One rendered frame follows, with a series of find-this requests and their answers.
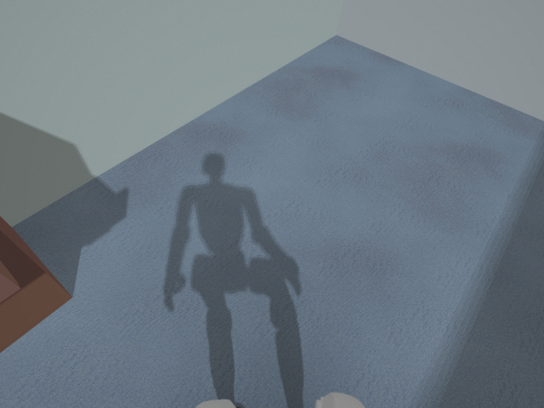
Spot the drawer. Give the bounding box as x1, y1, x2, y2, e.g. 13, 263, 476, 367
0, 260, 20, 303

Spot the cabinet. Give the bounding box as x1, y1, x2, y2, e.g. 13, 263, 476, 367
0, 216, 72, 353

